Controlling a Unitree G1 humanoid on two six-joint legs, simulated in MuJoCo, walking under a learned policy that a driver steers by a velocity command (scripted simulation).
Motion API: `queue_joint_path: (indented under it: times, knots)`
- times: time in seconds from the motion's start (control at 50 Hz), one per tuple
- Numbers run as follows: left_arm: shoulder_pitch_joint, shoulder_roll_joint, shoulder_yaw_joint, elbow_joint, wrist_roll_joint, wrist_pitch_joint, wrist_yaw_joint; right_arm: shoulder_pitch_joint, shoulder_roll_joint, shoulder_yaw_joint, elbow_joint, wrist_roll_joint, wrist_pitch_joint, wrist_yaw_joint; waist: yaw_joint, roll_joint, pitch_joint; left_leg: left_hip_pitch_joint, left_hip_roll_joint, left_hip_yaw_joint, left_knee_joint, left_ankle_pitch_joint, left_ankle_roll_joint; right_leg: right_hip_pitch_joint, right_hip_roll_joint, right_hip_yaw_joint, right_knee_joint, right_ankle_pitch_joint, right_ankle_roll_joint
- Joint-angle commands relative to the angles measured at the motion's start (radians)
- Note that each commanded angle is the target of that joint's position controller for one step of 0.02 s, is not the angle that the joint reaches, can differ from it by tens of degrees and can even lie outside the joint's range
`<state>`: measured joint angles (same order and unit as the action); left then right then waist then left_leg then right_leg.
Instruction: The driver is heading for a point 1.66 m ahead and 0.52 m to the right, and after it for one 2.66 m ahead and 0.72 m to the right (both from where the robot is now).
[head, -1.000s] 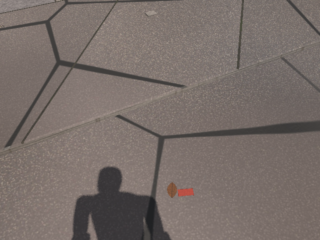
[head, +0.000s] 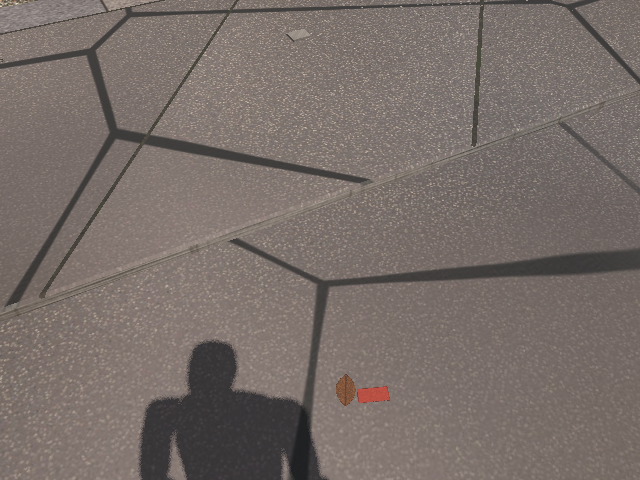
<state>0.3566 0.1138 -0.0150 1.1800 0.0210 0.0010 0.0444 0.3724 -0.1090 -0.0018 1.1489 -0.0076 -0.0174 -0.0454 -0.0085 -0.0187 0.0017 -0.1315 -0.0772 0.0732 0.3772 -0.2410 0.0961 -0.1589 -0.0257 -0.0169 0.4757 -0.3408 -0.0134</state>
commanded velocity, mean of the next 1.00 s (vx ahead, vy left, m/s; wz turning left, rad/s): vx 0.37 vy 0.00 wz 0.00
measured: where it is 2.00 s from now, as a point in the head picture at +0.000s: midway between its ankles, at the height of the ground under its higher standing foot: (365, 408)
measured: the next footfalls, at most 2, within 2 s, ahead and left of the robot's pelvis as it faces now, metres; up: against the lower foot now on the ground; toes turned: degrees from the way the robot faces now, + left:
right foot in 0.34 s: +0.18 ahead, -0.16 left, +0.00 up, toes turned -6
left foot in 0.84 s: +0.53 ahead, -0.01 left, +0.00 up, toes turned +5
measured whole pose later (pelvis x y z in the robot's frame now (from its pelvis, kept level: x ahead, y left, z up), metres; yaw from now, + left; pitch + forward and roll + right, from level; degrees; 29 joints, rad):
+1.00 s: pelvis +0.42 -0.06 -0.01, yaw -1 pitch +0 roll +0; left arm 0.29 0.17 0.05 1.03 0.03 -0.06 0.02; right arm 0.20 -0.18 -0.05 1.03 -0.01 -0.09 -0.01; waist 0.00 -0.02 0.10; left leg -0.30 -0.05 0.14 0.42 -0.13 0.12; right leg -0.39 0.00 0.00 1.15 -0.40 -0.04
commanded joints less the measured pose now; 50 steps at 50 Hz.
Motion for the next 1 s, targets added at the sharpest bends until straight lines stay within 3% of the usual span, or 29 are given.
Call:
queue_joint_path:
  times: [0.02, 0.06, 0.12, 0.18, 0.26, 0.3, 0.32, 0.34, 0.36, 0.38, 0.4, 0.42, 0.44, 0.48, 0.5, 0.56, 0.64, 0.72, 0.76, 0.8, 0.82, 0.84, 0.86, 0.88, 0.9, 0.92, 0.94, 0.96, 1.0]
  knots:
    - [-0.018, 0.052, 0.013, -0.062, 0.025, -0.006, -0.015, 0.199, -0.152, -0.045, 0.021, -0.005, 0.013, 0.003, -0.064, 0.137, 0.191, -0.011, 0.339, -0.436, -0.275, -0.606, 0.139, -0.316, 0.023, -0.078, 0.202, -0.158, -0.038]
    - [-0.091, 0.064, 0.022, -0.112, 0.025, -0.020, -0.031, 0.222, -0.147, -0.052, 0.023, -0.021, 0.001, 0.008, -0.068, 0.100, 0.223, -0.004, 0.409, -0.513, -0.326, -0.538, 0.193, -0.443, -0.027, -0.027, 0.391, -0.165, -0.048]
    - [-0.089, 0.073, 0.037, -0.135, 0.015, -0.048, -0.051, 0.161, -0.148, -0.053, -0.005, -0.014, -0.029, 0.011, -0.018, 0.044, 0.156, 0.044, 0.370, -0.410, -0.312, -0.345, 0.162, -0.461, -0.048, -0.009, 0.406, -0.059, -0.043]
    - [-0.126, 0.071, 0.045, -0.166, 0.008, -0.052, -0.061, 0.151, -0.147, -0.050, -0.014, -0.010, -0.048, 0.010, -0.009, 0.088, 0.134, 0.008, 0.314, -0.293, -0.288, -0.230, 0.134, -0.385, -0.029, -0.042, 0.301, 0.011, -0.029]
    - [-0.173, 0.088, 0.056, -0.214, -0.001, -0.049, -0.065, 0.158, -0.174, -0.055, -0.022, -0.013, -0.058, 0.017, -0.012, 0.128, 0.148, -0.064, 0.311, -0.248, -0.240, -0.210, 0.134, -0.264, -0.011, -0.079, 0.159, 0.047, -0.035]
    - [-0.097, 0.088, 0.063, -0.198, -0.003, -0.056, -0.063, 0.129, -0.184, -0.059, -0.031, -0.008, -0.061, 0.023, 0.033, 0.103, 0.144, -0.151, 0.291, -0.209, -0.157, -0.190, 0.118, -0.097, 0.021, -0.117, 0.066, 0.098, -0.043]
    - [-0.008, 0.102, 0.073, -0.170, -0.003, -0.062, -0.059, 0.124, -0.179, -0.057, -0.034, -0.009, -0.064, 0.026, 0.069, 0.077, 0.121, -0.205, 0.260, -0.177, -0.063, -0.120, 0.102, 0.033, 0.046, -0.124, 0.026, 0.074, -0.047]
    - [0.133, 0.146, 0.094, -0.129, 0.001, -0.076, -0.050, 0.114, -0.149, -0.047, -0.041, -0.015, -0.073, 0.031, 0.129, -0.007, 0.061, -0.277, 0.198, -0.103, 0.144, -0.022, 0.071, 0.208, -0.007, -0.035, -0.039, 0.017, -0.063]
    - [0.281, 0.263, 0.122, -0.109, 0.014, -0.084, -0.038, 0.091, -0.060, -0.023, -0.093, -0.003, -0.079, 0.043, 0.167, -0.270, -0.005, -0.480, 0.063, 0.041, 0.527, -0.148, 0.002, 0.357, -0.290, 0.412, -0.260, -0.295, -0.148]
    - [0.304, 0.260, 0.122, -0.084, 0.007, -0.067, -0.039, 0.076, -0.124, -0.042, -0.118, -0.025, -0.077, 0.052, 0.133, -0.259, 0.013, -0.600, 0.035, -0.026, 0.758, -0.277, 0.014, 0.307, -0.381, 0.702, -0.379, -0.470, -0.217]
    - [0.163, 0.218, 0.107, -0.126, 0.004, -0.063, -0.041, 0.035, -0.139, -0.048, -0.131, -0.036, -0.072, 0.061, 0.063, -0.118, 0.099, -0.635, 0.114, -0.077, 0.845, -0.186, 0.027, 0.203, -0.365, 0.609, -0.360, -0.463, -0.211]
    - [0.073, 0.181, 0.097, -0.157, 0.000, -0.070, -0.049, -0.001, -0.128, -0.046, -0.135, -0.031, -0.075, 0.070, 0.038, -0.032, 0.124, -0.609, 0.145, -0.095, 0.829, -0.088, 0.026, 0.118, -0.322, 0.492, -0.362, -0.320, -0.195]
    - [0.034, 0.165, 0.091, -0.169, -0.002, -0.080, -0.051, -0.005, -0.110, -0.046, -0.133, -0.022, -0.077, 0.073, 0.007, -0.009, 0.124, -0.557, 0.168, -0.098, 0.784, -0.025, 0.017, 0.070, -0.275, 0.382, -0.370, -0.165, -0.171]
    - [0.049, 0.119, 0.074, -0.155, -0.004, -0.097, -0.043, 0.009, -0.104, -0.050, -0.124, -0.030, -0.060, 0.076, -0.018, -0.022, 0.099, -0.501, 0.176, -0.077, 0.737, 0.025, -0.008, 0.060, -0.209, 0.233, -0.366, 0.073, -0.145]
    - [0.084, 0.116, 0.071, -0.141, -0.004, -0.103, -0.040, -0.002, -0.106, -0.052, -0.128, -0.029, -0.052, 0.078, -0.019, -0.029, 0.093, -0.509, 0.171, -0.063, 0.727, 0.043, -0.015, 0.078, -0.198, 0.193, -0.357, 0.179, -0.146]
    - [0.162, 0.123, 0.065, -0.114, -0.005, -0.110, -0.036, -0.111, -0.100, -0.054, -0.164, -0.027, -0.036, 0.079, -0.006, -0.034, 0.102, -0.587, 0.168, -0.029, 0.673, 0.094, -0.035, 0.127, -0.180, 0.115, -0.343, 0.411, -0.154]
    - [0.196, 0.115, 0.053, -0.110, -0.004, -0.113, -0.035, -0.319, -0.086, -0.042, -0.240, -0.019, -0.035, 0.082, 0.027, -0.048, 0.135, -0.575, 0.140, 0.021, 0.436, 0.180, -0.051, 0.125, -0.148, 0.042, -0.340, 0.581, -0.154]
    - [0.230, 0.137, 0.055, -0.092, -0.003, -0.118, -0.026, -0.416, -0.093, -0.036, -0.277, -0.010, -0.037, 0.079, 0.043, -0.073, 0.141, -0.469, 0.099, 0.061, 0.243, 0.213, -0.014, 0.182, -0.165, 0.012, -0.326, 0.710, -0.151]
    - [0.210, 0.146, 0.057, -0.088, 0.002, -0.119, -0.022, -0.379, -0.110, -0.042, -0.273, -0.012, -0.045, 0.070, 0.013, -0.072, 0.123, -0.392, 0.068, 0.069, 0.201, 0.179, 0.023, 0.231, -0.175, -0.010, -0.244, 0.925, -0.143]
    - [0.186, 0.165, 0.063, -0.086, 0.006, -0.115, -0.014, -0.172, -0.140, -0.060, -0.203, -0.016, -0.064, 0.052, -0.063, -0.080, 0.019, -0.196, 0.007, 0.071, 0.166, 0.164, 0.055, 0.263, -0.160, -0.022, -0.007, 1.150, -0.116]
    - [0.166, 0.175, 0.065, -0.086, -0.007, -0.110, -0.013, -0.028, -0.156, -0.070, -0.153, -0.025, -0.078, 0.045, -0.128, -0.067, -0.045, -0.019, 0.023, 0.058, 0.065, 0.296, 0.068, 0.206, -0.130, -0.041, 0.181, 1.057, -0.095]
    - [0.182, 0.144, 0.056, -0.104, -0.023, -0.110, -0.015, 0.103, -0.221, -0.087, -0.121, -0.052, -0.087, 0.037, -0.152, -0.014, -0.156, 0.233, 0.193, -0.087, 0.117, 0.508, 0.098, 0.020, -0.081, -0.055, 0.435, 0.692, -0.078]
    - [0.368, 0.024, 0.035, -0.098, -0.076, -0.095, -0.018, 0.126, -0.308, -0.106, -0.124, -0.058, -0.084, 0.042, -0.071, 0.224, -0.336, 0.540, 0.555, -0.526, 0.137, 0.935, 0.311, -0.299, 0.100, -0.073, 0.873, -0.276, -0.037]
    - [0.305, 0.124, 0.065, -0.088, -0.047, -0.083, -0.011, 0.098, -0.289, -0.110, -0.137, -0.001, -0.067, 0.048, -0.082, 0.049, -0.375, 0.439, 0.514, -0.561, 0.072, 0.896, 0.319, -0.308, 0.085, 0.069, 0.946, -0.215, -0.042]
    - [0.183, 0.118, 0.066, -0.128, -0.026, -0.084, -0.013, -0.035, -0.233, -0.089, -0.154, 0.006, -0.067, 0.046, -0.046, 0.063, -0.206, 0.278, 0.470, -0.425, 0.019, 0.827, 0.280, -0.355, 0.040, 0.078, 0.901, -0.137, -0.040]
    - [0.121, 0.111, 0.067, -0.140, -0.006, -0.085, -0.015, -0.093, -0.162, -0.069, -0.157, 0.001, -0.070, 0.045, -0.025, 0.035, -0.091, 0.145, 0.420, -0.339, -0.032, 0.788, 0.233, -0.356, 0.010, 0.066, 0.831, -0.090, -0.039]
    - [0.096, 0.112, 0.074, -0.139, 0.009, -0.076, -0.020, -0.099, -0.122, -0.057, -0.149, 0.000, -0.074, 0.038, -0.007, 0.033, -0.040, 0.058, 0.378, -0.269, -0.066, 0.778, 0.196, -0.325, -0.010, 0.067, 0.776, -0.064, -0.036]
    - [0.122, 0.090, 0.072, -0.133, 0.018, -0.058, -0.027, -0.099, -0.093, -0.045, -0.138, 0.003, -0.074, 0.030, 0.023, 0.045, -0.025, -0.024, 0.345, -0.207, -0.095, 0.769, 0.170, -0.257, -0.018, 0.059, 0.720, -0.050, -0.028]
    - [0.146, 0.044, 0.064, -0.118, 0.014, -0.030, -0.033, -0.086, -0.092, -0.031, -0.126, -0.006, -0.086, 0.027, 0.058, 0.044, -0.034, -0.105, 0.314, -0.137, -0.104, 0.849, 0.148, -0.153, -0.008, 0.045, 0.616, -0.028, -0.017]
